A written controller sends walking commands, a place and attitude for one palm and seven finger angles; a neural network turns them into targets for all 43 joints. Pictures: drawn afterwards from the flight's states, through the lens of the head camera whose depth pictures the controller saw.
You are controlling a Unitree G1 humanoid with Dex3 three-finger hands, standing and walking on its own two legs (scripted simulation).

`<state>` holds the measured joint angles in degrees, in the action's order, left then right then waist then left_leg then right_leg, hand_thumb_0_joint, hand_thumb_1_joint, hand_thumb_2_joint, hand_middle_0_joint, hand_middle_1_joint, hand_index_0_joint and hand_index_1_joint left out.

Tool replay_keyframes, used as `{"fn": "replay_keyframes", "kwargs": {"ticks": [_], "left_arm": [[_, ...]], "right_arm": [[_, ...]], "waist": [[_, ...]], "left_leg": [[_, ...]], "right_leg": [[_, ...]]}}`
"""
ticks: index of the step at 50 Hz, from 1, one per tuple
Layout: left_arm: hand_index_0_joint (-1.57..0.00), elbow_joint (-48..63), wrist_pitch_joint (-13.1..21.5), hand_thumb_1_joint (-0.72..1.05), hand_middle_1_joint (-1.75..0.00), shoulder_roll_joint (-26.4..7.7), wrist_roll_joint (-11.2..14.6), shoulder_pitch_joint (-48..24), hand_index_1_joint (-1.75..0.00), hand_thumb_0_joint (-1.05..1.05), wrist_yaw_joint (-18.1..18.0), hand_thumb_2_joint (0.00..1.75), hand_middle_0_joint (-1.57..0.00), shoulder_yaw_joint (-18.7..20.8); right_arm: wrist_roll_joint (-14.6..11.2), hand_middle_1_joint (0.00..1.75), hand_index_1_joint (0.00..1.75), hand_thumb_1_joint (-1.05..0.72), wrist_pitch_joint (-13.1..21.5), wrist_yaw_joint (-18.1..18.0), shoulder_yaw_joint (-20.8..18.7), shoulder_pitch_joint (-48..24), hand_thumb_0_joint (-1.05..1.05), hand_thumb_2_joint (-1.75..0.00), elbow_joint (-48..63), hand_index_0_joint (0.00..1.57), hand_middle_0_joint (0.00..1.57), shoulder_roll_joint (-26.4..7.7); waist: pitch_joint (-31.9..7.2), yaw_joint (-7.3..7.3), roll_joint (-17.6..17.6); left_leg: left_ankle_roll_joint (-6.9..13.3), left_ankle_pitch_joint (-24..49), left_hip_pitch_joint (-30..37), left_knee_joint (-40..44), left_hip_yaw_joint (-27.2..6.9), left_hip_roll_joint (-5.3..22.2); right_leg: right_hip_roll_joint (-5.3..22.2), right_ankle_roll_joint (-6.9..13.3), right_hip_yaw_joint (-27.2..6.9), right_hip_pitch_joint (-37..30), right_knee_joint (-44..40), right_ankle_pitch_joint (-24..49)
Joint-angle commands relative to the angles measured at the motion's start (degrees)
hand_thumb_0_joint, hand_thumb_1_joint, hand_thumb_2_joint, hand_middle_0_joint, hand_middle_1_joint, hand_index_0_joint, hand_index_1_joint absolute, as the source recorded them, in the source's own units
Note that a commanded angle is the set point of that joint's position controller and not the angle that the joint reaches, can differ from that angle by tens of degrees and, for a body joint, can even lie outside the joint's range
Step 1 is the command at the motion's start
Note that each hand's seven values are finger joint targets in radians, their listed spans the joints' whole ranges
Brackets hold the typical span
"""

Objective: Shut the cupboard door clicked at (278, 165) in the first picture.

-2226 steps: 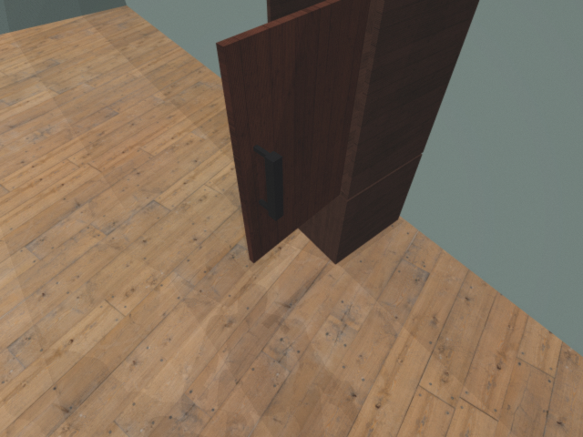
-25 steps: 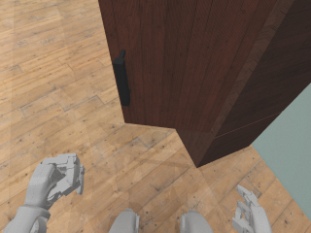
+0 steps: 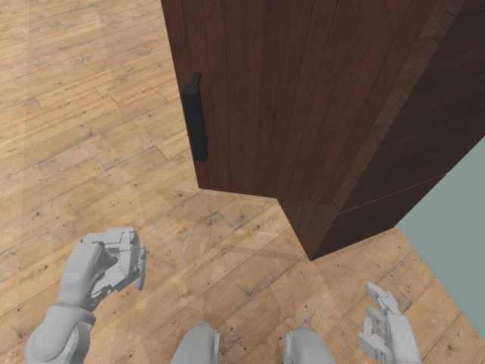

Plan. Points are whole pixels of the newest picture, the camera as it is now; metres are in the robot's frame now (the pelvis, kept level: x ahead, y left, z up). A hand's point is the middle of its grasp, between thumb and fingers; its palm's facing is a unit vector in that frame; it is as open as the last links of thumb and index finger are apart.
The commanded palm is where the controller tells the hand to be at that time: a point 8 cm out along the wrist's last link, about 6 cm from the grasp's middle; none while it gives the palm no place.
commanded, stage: bring the fist close to the handle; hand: left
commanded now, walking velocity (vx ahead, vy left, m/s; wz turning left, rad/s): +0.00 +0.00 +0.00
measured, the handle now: (199, 119) +0.54 +0.12 +0.06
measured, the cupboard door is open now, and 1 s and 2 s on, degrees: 60 60 50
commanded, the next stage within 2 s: push the door shut along its arc in 1.24 s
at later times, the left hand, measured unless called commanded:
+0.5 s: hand (184, 197) +0.36 +0.12 +0.06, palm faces -0.14 -0.99 -0.02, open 3.1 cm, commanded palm +0.35 +0.18 +0.07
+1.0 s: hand (216, 150) +0.46 +0.08 +0.06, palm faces -0.10 -0.99 -0.02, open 3.1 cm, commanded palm +0.43 +0.15 +0.07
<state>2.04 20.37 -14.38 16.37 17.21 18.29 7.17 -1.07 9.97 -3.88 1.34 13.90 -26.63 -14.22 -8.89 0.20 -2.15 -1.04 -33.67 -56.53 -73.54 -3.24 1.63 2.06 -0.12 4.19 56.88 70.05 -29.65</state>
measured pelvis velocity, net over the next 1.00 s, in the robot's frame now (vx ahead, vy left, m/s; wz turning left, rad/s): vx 0.00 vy -0.01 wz -0.03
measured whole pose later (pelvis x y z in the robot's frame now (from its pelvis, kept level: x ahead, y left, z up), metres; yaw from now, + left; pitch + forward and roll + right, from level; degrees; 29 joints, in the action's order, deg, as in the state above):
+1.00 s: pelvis +0.00 -0.01 +0.01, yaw -2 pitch +21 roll +0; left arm -50.3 25.0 -12.5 6.1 -37.4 5.5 12.1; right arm 1.0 1.6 -0.2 -0.2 18.2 -35.1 -13.9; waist -8.1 -6.8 -1.6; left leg -1.3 -30.4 -58.7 -67.7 0.0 2.0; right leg 1.5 0.2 1.0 61.6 66.9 -26.7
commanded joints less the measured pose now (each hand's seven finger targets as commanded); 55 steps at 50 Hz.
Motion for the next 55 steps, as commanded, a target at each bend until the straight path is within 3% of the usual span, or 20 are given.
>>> {"fn": "replay_keyframes", "kwargs": {"ticks": [1,6,8,9,11,14,18,21,24,28,31,33,34,35,38,42,45,47,52,55], "left_arm": [[-1.3,10.0,2.2,0.9,-1.5,-5.1,-1.0,-12.5,-1.5,0.0,-1.9,0.9,-1.3,0.9],[-1.3,7.1,-0.2,0.9,-1.5,-5.4,-2.7,-16.7,-1.5,0.0,-5.0,0.9,-1.3,1.9],[-1.3,5.6,-0.6,0.9,-1.5,-4.6,-3.1,-19.8,-1.5,0.0,-6.0,0.9,-1.3,1.2],[-1.3,4.4,-0.5,0.9,-1.5,-5.9,-3.3,-21.0,-1.5,0.0,-6.6,0.9,-1.3,2.6],[-1.3,1.8,-0.2,0.9,-1.5,-3.4,-3.9,-23.9,-1.5,0.0,-7.1,0.9,-1.3,0.3],[-1.3,-2.5,0.5,0.9,-1.5,-3.7,-4.6,-29.4,-1.5,0.0,-7.8,0.9,-1.3,0.2],[-1.3,-7.0,1.9,0.9,-1.5,-3.3,-5.1,-38.0,-1.5,0.0,-8.3,0.9,-1.3,-0.2],[-1.3,-9.4,3.0,0.9,-1.5,-3.0,-5.4,-40.5,-1.5,0.0,-8.5,0.9,-1.3,0.1],[-1.3,-13.2,3.4,0.9,-1.5,-3.2,-5.7,-44.1,-1.5,0.0,-9.0,0.9,-1.3,0.3],[-1.3,-19.9,3.9,0.9,-1.5,-2.4,-6.6,-52.0,-1.5,0.0,-10.3,0.9,-1.3,0.2],[-1.3,-22.8,5.0,0.9,-1.5,-3.5,-7.1,-56.5,-1.5,0.0,-11.2,0.9,-1.3,1.6],[-1.3,-25.9,5.6,0.9,-1.5,-2.4,-7.5,-60.8,-1.5,0.0,-11.5,0.9,-1.3,0.8],[-1.3,-27.2,6.1,0.9,-1.5,-3.9,-7.7,-63.3,-1.5,0.0,-11.8,0.9,-1.3,1.9],[-1.3,-28.3,6.6,0.9,-1.5,-4.0,-8.2,-65.2,-1.5,0.0,-12.1,0.9,-1.3,2.1],[-1.3,-33.5,7.0,0.9,-1.5,-2.9,-8.7,-68.1,-1.5,0.0,-12.6,0.9,-1.3,2.0],[-1.3,-39.8,7.8,0.9,-1.5,-4.6,-9.8,-76.6,-1.5,0.0,-13.7,0.9,-1.3,3.5],[-1.3,-41.9,8.5,0.9,-1.5,-8.3,-9.9,-72.8,-1.5,0.0,-13.8,0.9,-1.3,7.8],[-1.3,-41.4,8.9,0.9,-1.5,-7.3,-9.7,-71.5,-1.5,0.0,-13.2,0.9,-1.3,7.2],[-1.3,-41.0,9.3,0.9,-1.5,-8.0,-9.4,-71.3,-1.5,0.0,-12.5,0.9,-1.3,7.7],[-1.3,-37.8,11.0,0.9,-1.5,-9.0,-9.2,-74.4,-1.5,0.0,-12.5,0.9,-1.3,8.0]], "right_arm": [[0.0,0.3,0.3,-0.9,3.1,-0.4,-3.4,-0.5,0.0,-0.9,7.5,0.2,0.2,-7.7],[0.1,0.3,0.3,-0.9,1.9,0.2,-3.4,-0.2,0.0,-0.9,7.4,0.2,0.2,-7.5],[0.2,0.3,0.3,-0.9,1.4,0.5,-3.3,-0.2,0.0,-0.9,7.0,0.2,0.2,-7.2],[0.3,0.3,0.3,-0.9,1.1,0.5,-3.4,0.1,0.0,-0.9,6.6,0.2,0.2,-7.4],[0.3,0.3,0.3,-0.9,0.6,0.8,-3.3,0.0,0.0,-0.9,6.3,0.2,0.2,-7.2],[0.4,0.3,0.3,-0.9,0.0,0.8,-3.3,0.8,0.0,-0.9,5.2,0.2,0.2,-7.6],[0.4,0.3,0.3,-0.9,-0.6,0.9,-3.4,0.8,0.0,-0.9,3.6,0.2,0.2,-7.5],[0.5,0.3,0.3,-0.9,-1.1,1.1,-3.8,1.4,0.0,-0.9,2.7,0.2,0.2,-7.5],[0.7,0.3,0.3,-0.9,-1.7,1.3,-4.0,2.5,0.0,-0.9,1.7,0.2,0.2,-7.7],[0.7,0.3,0.3,-0.9,-2.8,1.6,-4.1,3.1,0.0,-0.9,0.0,0.2,0.2,-7.6],[0.9,0.3,0.3,-0.9,-3.4,1.7,-4.3,3.7,0.0,-0.9,-0.7,0.2,0.2,-7.5],[1.1,0.3,0.3,-0.9,-3.6,1.9,-4.3,4.3,0.0,-0.9,-1.4,0.2,0.2,-7.3],[1.1,0.3,0.3,-0.9,-3.7,1.8,-4.3,5.1,0.0,-0.9,-1.8,0.2,0.2,-7.7],[1.2,0.3,0.3,-0.9,-3.8,1.9,-4.5,5.1,0.0,-0.9,-2.2,0.2,0.2,-7.6],[1.4,0.3,0.3,-0.9,-4.4,2.5,-4.5,6.2,0.0,-0.9,-2.9,0.2,0.2,-7.6],[1.8,0.3,0.3,-0.9,-5.2,2.6,-4.6,7.7,0.0,-0.9,-4.2,0.2,0.2,-7.8],[2.1,0.3,0.3,-0.9,-5.8,3.0,-4.7,8.7,0.0,-0.9,-3.5,0.2,0.2,-8.0],[2.1,0.3,0.3,-0.9,-6.3,3.5,-4.7,8.9,0.0,-0.9,-2.9,0.2,0.2,-7.8],[1.8,0.3,0.3,-0.9,-7.3,3.5,-4.9,9.6,0.0,-0.9,-2.8,0.2,0.2,-8.0],[1.9,0.3,0.3,-0.9,-7.1,3.2,-5.1,9.5,0.0,-0.9,-3.2,0.2,0.2,-8.0]], "waist": [[-13.0,-2.11,-0.7],[-16.1,-1.02,-0.4],[-15.8,-1.43,-0.7],[-15.8,-1.31,0.4],[-15.1,-2.03,0.5],[-14.3,-2.7,2.2],[-15.8,-3.16,1.2],[-19.3,-2.76,0.1],[-19.7,-3.0,1.3],[-18.3,-4.43,2.3],[-20.9,-4.33,1.5],[-21.0,-5.34,1.5],[-20.9,-5.77,2.6],[-22.2,-5.71,1.2],[-22.2,-6.39,1.7],[-22.7,-7.86,1.9],[-27.3,-5.59,1.7],[-27.3,-5.27,1.6],[-24.4,-6.07,4.6],[-25.9,-6.14,2.7]], "left_leg": [[2.0,11.0,7.1,12.8,0.8,-2.1],[1.7,14.2,9.1,14.6,0.9,-2.1],[1.7,13.8,9.0,14.7,1.3,-2.2],[1.8,14.6,8.6,14.7,1.2,-2.2],[1.7,14.2,9.0,15.0,1.5,-2.1],[1.8,14.0,8.4,15.3,1.4,-2.0],[1.8,13.8,9.2,15.3,1.9,-2.0],[1.7,17.3,11.1,15.3,2.1,-1.9],[1.7,18.9,10.9,15.3,2.1,-2.0],[1.7,17.1,10.1,15.4,2.3,-1.9],[1.7,18.5,10.2,14.9,2.8,-2.0],[1.7,18.1,9.8,14.7,2.9,-2.0],[1.8,18.2,9.4,14.6,2.5,-2.0],[1.7,18.7,9.7,14.4,2.7,-2.0],[1.7,18.5,9.4,14.2,2.9,-2.0],[1.9,17.4,7.9,13.6,2.9,-2.1],[1.9,20.3,7.7,13.6,3.6,-2.3],[1.9,20.6,6.9,14.0,4.1,-2.4],[2.2,18.0,5.4,14.7,4.5,-2.2],[2.3,17.1,6.8,14.8,4.6,-2.3]], "right_leg": [[-2.4,1.6,-1.3,-10.3,-10.5,5.8],[-2.1,1.7,-0.9,-13.2,-10.5,9.4],[-1.9,1.4,-1.3,-13.8,-11.4,9.4],[-2.0,1.6,-1.3,-14.5,-11.3,10.1],[-1.8,1.4,-1.4,-14.0,-11.7,10.3],[-1.8,1.5,-1.5,-14.3,-12.3,10.2],[-1.4,1.4,-2.1,-14.3,-12.6,10.8],[-1.4,1.5,-2.1,-15.5,-11.7,14.7],[-1.5,1.5,-2.1,-16.6,-11.7,16.7],[-1.3,1.2,-2.4,-15.2,-12.4,15.8],[-1.2,1.2,-3.0,-16.4,-12.0,18.0],[-1.3,1.0,-3.0,-16.0,-12.1,18.1],[-1.5,1.1,-2.8,-15.9,-11.8,18.0],[-1.4,1.1,-3.1,-15.7,-11.5,18.9],[-1.5,1.0,-3.0,-15.1,-11.7,19.0],[-1.6,0.8,-3.3,-14.0,-11.5,18.4],[-1.6,1.0,-3.8,-17.9,-10.8,22.0],[-1.6,1.0,-4.0,-19.5,-11.0,23.3],[-1.7,0.6,-4.5,-20.0,-12.8,21.7],[-1.6,0.6,-4.9,-20.0,-13.2,20.3]]}}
